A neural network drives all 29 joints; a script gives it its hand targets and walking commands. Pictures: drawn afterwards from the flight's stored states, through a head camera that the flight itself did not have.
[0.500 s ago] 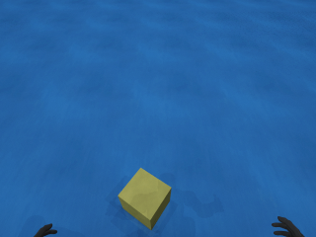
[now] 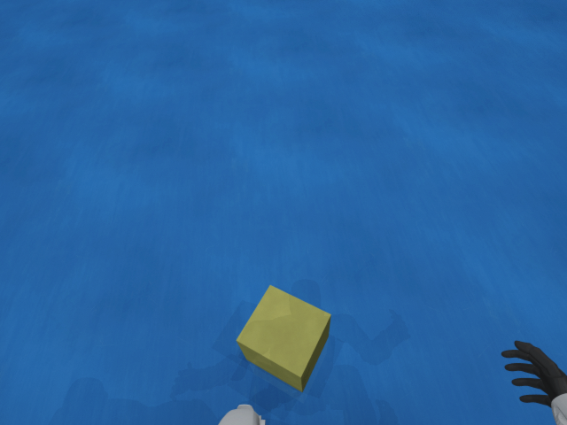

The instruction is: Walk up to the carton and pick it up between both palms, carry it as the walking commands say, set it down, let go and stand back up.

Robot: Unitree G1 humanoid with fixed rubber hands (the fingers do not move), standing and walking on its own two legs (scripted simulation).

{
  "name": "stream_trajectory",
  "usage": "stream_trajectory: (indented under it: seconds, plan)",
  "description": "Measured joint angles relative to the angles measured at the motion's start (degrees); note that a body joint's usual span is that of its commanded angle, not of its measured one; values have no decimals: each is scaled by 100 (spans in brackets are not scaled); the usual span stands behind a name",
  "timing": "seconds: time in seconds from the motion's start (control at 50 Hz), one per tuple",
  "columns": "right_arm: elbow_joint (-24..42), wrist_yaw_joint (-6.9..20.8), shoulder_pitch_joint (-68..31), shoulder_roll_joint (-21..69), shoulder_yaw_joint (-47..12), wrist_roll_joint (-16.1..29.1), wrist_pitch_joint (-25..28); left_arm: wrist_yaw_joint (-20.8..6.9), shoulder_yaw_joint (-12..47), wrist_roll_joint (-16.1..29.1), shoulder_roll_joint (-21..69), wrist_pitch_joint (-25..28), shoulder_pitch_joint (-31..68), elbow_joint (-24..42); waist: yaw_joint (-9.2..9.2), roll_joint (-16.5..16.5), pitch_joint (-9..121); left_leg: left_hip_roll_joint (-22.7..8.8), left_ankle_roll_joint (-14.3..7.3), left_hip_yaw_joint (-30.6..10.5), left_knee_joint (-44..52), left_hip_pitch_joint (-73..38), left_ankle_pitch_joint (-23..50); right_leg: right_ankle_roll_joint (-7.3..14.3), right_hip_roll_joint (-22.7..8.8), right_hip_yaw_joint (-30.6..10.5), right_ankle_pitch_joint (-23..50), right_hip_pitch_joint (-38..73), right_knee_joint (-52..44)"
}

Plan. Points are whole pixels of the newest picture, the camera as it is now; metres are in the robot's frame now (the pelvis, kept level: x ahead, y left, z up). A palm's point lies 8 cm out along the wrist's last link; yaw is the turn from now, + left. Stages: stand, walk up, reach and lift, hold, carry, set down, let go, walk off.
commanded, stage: walk up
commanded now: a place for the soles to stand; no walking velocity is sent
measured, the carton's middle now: (286, 338) +0.45 +0.07 -0.65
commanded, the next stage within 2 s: none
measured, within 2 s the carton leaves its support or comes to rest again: neither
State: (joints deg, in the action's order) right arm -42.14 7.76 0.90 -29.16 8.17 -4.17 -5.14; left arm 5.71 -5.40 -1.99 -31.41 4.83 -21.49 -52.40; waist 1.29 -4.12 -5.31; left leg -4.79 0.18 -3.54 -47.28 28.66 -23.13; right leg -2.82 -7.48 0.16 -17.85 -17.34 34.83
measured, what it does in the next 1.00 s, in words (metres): steps to the left, turning right: left foot, then right foot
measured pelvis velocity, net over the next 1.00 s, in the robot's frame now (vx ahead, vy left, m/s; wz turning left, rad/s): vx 0.06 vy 0.30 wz -0.41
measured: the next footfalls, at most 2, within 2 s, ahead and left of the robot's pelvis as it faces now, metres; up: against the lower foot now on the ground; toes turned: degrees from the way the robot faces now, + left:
left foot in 0.04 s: +0.11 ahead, +0.18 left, +0.00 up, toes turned -1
right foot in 0.24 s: +0.09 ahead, -0.05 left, +0.00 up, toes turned -10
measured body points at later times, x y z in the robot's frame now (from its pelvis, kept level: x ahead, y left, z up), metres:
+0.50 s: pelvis +0.03 +0.18 -0.03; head +0.06 +0.13 +0.41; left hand +0.16 +0.56 -0.05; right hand +0.14 -0.20 -0.12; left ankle +0.10 +0.34 -0.70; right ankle +0.05 -0.04 -0.72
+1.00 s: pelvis +0.06 +0.30 -0.01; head +0.08 +0.29 +0.44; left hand +0.30 +0.55 -0.10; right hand +0.02 -0.05 -0.09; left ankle +0.11 +0.36 -0.72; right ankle +0.04 +0.19 -0.72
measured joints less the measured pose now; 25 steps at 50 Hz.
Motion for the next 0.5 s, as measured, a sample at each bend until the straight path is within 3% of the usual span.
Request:
stream_trajectory:
  seconds: [0.04, 0.06, 0.1, 0.14, 0.18, 0.22, 0.26, 0.3, 0.36, 0.42, 0.5]
  plan:
    - [179, -12, 92, -32, 24, -30, 60, 3, -21, -5, -124, -41, -91, 147, 4, 21, 14, 102, -99, 62, 563, -255, 246, 111, -157, -185, -259, -288, 500]
    - [276, -42, 159, -21, 31, -69, 100, 25, -28, 8, -161, -70, -64, 197, -15, 32, -22, 170, -16, 101, 506, -197, 637, 232, -153, -304, -538, -488, 954]
    - [404, -117, 302, 100, -20, -50, 139, 104, -16, 74, -159, -135, 62, 261, -40, 77, -103, 215, 66, 240, 251, -131, 621, 367, 124, -502, -1196, -938, 2043]
    - [466, -193, 453, 238, -101, -2, 135, 127, 7, 166, -98, -129, 135, 307, -134, 119, -125, 231, -24, 376, 298, -223, 513, 400, 341, -284, -1300, -1217, 2636]
    - [542, -234, 591, 301, -146, -23, 84, 108, 22, 210, 7, -66, 95, 343, -252, 106, -96, 239, -144, 509, 383, -330, 482, 408, 429, 159, -1110, -1187, 2316]
    - [650, -250, 720, 281, -160, -55, 20, 96, 6, 212, 87, 23, -73, 398, -346, 50, -6, 234, -262, 637, 247, -319, 369, 491, 549, 470, -687, -865, 1346]
    - [724, -275, 834, 201, -139, -44, -30, 139, -32, 116, 105, 96, -248, 511, -333, -18, 66, 293, -304, 591, -443, -55, -46, 490, 586, 352, -137, -831, 1062]
    - [694, -302, 929, 85, -106, -6, -77, 166, -32, 82, 167, 102, -275, 624, -264, -211, 70, 322, -237, 339, -1341, 266, -417, 381, 597, 267, -227, -849, 1210]
    - [625, -294, 993, -34, -56, 10, -84, 168, -65, 82, 157, 88, -255, 803, -141, -358, 90, 164, -90, 149, -2047, 562, -276, 253, 521, 71, -302, -800, 1192]
    - [633, -245, 945, -62, -22, 31, -85, 142, -108, 43, 27, 61, -240, 961, -50, -303, 126, 13, 4, 45, -1921, 578, -322, 171, 362, -224, -337, -931, 1312]
    - [747, -210, 817, -140, 17, 61, -47, 136, -130, -22, -187, 35, -180, 1088, 12, -190, 143, -13, -42, 71, -1243, 312, -609, 104, 109, -648, -429, -1234, 1561]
